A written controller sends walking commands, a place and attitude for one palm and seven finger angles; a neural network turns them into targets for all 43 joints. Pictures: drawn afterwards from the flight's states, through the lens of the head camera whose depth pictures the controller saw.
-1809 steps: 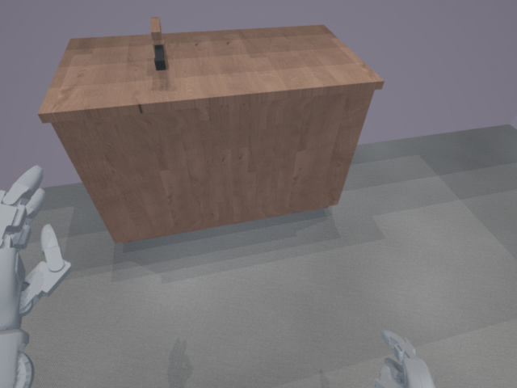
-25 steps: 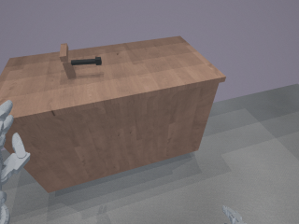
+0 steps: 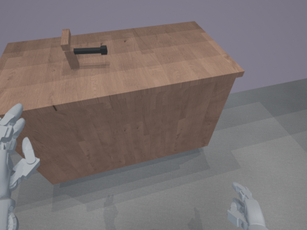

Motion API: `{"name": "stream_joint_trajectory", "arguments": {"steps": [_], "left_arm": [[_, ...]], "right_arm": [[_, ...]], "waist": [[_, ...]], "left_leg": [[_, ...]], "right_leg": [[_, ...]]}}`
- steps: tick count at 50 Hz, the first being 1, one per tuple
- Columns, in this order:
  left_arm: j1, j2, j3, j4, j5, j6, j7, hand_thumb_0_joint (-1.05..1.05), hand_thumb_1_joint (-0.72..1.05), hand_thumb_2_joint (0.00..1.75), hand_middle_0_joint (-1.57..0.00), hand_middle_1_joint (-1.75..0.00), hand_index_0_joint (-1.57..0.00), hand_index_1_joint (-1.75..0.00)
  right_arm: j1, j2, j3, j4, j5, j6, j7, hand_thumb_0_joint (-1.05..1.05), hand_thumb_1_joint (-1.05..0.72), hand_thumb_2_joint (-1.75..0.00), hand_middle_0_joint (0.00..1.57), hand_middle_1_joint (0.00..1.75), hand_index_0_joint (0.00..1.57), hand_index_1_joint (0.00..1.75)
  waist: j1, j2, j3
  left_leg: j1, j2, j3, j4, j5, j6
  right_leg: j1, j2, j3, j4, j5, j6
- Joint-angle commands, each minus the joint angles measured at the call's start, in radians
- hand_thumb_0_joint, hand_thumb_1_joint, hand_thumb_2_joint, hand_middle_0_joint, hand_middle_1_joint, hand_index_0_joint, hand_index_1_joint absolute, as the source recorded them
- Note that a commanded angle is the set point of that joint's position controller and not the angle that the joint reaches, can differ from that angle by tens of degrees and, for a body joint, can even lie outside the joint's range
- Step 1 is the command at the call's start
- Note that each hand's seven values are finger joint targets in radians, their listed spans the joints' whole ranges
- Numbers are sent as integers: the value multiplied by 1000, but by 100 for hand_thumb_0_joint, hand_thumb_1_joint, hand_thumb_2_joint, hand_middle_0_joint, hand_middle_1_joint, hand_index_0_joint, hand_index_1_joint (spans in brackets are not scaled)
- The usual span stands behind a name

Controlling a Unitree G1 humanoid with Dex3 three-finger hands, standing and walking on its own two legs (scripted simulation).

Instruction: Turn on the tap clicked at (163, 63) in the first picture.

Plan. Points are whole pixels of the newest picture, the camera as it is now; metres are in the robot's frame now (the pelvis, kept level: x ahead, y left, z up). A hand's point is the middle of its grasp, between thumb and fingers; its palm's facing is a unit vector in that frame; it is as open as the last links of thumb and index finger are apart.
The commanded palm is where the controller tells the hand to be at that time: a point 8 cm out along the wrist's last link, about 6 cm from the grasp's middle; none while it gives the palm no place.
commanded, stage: stop stepping back and stand still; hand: left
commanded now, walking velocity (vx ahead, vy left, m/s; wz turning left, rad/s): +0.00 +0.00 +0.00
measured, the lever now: (103, 50) +0.78 +0.26 +0.06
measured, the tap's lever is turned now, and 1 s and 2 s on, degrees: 80 80 80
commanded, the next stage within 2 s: stand and check the lever's angle in 0.48 s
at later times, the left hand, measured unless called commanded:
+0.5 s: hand (27, 160) +0.21 +0.26 +0.15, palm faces +0.39 -0.85 -0.35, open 7.4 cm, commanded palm +0.16 +0.30 +0.18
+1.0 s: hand (28, 159) +0.21 +0.26 +0.16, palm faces +0.40 -0.84 -0.36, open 7.4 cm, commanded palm +0.16 +0.29 +0.18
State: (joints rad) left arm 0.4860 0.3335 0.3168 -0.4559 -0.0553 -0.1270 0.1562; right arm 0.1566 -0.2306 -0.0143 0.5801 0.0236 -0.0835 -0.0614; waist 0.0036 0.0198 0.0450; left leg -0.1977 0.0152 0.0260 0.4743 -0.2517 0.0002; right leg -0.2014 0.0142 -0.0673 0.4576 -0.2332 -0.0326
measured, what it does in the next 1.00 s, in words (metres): stands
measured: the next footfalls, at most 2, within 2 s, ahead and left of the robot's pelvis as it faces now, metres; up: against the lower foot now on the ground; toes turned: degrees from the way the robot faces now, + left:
none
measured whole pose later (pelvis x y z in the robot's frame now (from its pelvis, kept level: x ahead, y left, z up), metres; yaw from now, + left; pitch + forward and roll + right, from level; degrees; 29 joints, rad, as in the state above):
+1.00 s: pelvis +0.00 +0.02 +0.01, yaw -1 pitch +0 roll -1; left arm 0.47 0.32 0.30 -0.45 -0.05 -0.12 0.16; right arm 0.18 -0.21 0.01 0.60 0.00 -0.07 -0.08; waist 0.01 0.03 0.01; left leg -0.19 0.01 0.04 0.42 -0.22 0.02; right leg -0.18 0.01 -0.05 0.35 -0.17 -0.01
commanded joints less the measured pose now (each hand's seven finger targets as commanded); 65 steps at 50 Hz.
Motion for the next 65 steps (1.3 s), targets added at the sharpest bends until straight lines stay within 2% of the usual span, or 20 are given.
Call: {"name": "stream_joint_trajectory", "arguments": {"steps": [1,4,6,11,15,16,20,22,25,29,34,41,50,51,53,55,61,65], "left_arm": [[-92,198,117,-293,7,-68,24,0,90,90,-20,-30,-20,-30],[-85,189,115,-292,6,-67,28,0,90,90,-20,-30,-20,-30],[-68,194,127,-271,5,-65,27,0,90,90,-20,-30,-20,-30],[-50,154,102,-202,1,-58,18,0,90,90,-20,-30,-20,-30],[-80,151,90,-195,4,-57,17,0,90,90,-20,-30,-20,-30],[-90,153,87,-206,5,-56,16,0,90,90,-20,-30,-20,-30],[-108,166,92,-226,10,-60,23,0,90,90,-20,-30,-20,-30],[-115,179,101,-256,12,-65,26,0,90,90,-20,-30,-20,-30],[-90,171,101,-244,10,-67,27,0,90,90,-20,-30,-20,-30],[-55,163,105,-213,6,-68,25,0,90,90,-20,-30,-20,-30],[-54,152,95,-205,6,-67,22,0,90,90,-20,-30,-20,-30],[-86,174,106,-215,6,-62,22,0,90,90,-20,-30,-20,-30],[-95,156,89,-199,6,-55,23,0,90,90,-20,-30,-20,-30],[-95,170,101,-202,8,-54,23,0,90,90,-20,-30,-20,-30],[-91,159,93,-197,5,-54,22,0,90,90,-20,-30,-20,-30],[-82,165,100,-197,3,-52,23,0,90,90,-20,-30,-20,-30],[-68,167,101,-210,1,-49,20,0,90,90,-20,-30,-20,-30],[-66,164,97,-219,0,-51,20,0,90,90,-20,-30,-20,-30]], "right_arm": [[-82,-106,-29,-158,-13,-53,-12,0,-90,-90,20,30,20,30],[-83,-98,-23,-159,-16,-53,-12,0,-90,-90,20,30,20,30],[-83,-95,-20,-160,-20,-53,-15,0,-90,-90,20,30,20,30],[-80,-91,-19,-152,-21,-46,-13,0,-90,-90,20,30,20,30],[-82,-92,-18,-148,-21,-42,-14,0,-90,-90,20,30,20,30],[-87,-96,-18,-147,-21,-43,-16,0,-90,-90,20,30,20,30],[-86,-93,-17,-146,-25,-46,-20,0,-90,-90,20,30,20,30],[-86,-94,-18,-143,-26,-50,-22,0,-90,-90,20,30,20,30],[-85,-95,-20,-142,-26,-53,-22,0,-90,-90,20,30,20,30],[-81,-95,-24,-141,-25,-49,-22,0,-90,-90,20,30,20,30],[-80,-97,-27,-139,-23,-46,-21,0,-90,-90,20,30,20,30],[-87,-101,-27,-142,-25,-46,-28,0,-90,-90,20,30,20,30],[-85,-96,-25,-138,-24,-40,-25,0,-90,-90,20,30,20,30],[-88,-97,-27,-140,-25,-39,-28,0,-90,-90,20,30,20,30],[-86,-95,-24,-142,-23,-38,-27,0,-90,-90,20,30,20,30],[-85,-96,-25,-144,-23,-36,-28,0,-90,-90,20,30,20,30],[-89,-100,-27,-148,-21,-35,-27,0,-90,-90,20,30,20,30],[-86,-98,-26,-149,-21,-34,-27,0,-90,-90,20,30,20,30]], "waist": [[-2,74,-157],[4,87,-159],[3,67,-154],[-4,32,-137],[-4,3,-127],[-5,26,-131],[0,38,-135],[2,75,-148],[4,70,-144],[1,32,-142],[-2,32,-141],[0,28,-144],[0,28,-126],[0,31,-131],[0,32,-135],[2,7,-150],[1,38,-158],[2,35,-157]], "left_leg": [[51,93,-110,-89,330,31],[42,95,-105,-107,297,29],[25,88,-108,-119,268,24],[2,72,-92,-127,148,17],[-5,71,-91,-141,85,19],[-1,71,-97,-149,90,17],[-5,71,-99,-156,93,20],[0,73,-100,-156,126,17],[-3,72,-101,-160,129,13],[-8,67,-96,-146,141,12],[-4,64,-86,-140,123,11],[7,62,-89,-139,151,11],[4,53,-77,-136,80,14],[7,52,-79,-136,91,14],[11,54,-77,-137,117,13],[14,54,-80,-134,137,14],[23,54,-76,-127,185,10],[29,56,-72,-124,198,11]], "right_leg": [[73,-84,109,-39,261,17],[79,-66,100,-48,230,20],[90,-67,97,-63,220,19],[80,-73,116,-116,175,16],[66,-67,118,-137,132,21],[66,-67,116,-130,128,18],[78,-61,111,-126,143,20],[90,-60,106,-110,159,18],[89,-57,100,-109,157,19],[91,-63,106,-122,172,17],[77,-65,111,-133,161,17],[76,-65,113,-131,177,17],[55,-65,128,-167,126,16],[61,-67,127,-167,135,14],[65,-63,121,-156,157,17],[82,-63,116,-152,174,19],[89,-67,112,-141,209,16],[87,-62,110,-136,223,18]]}}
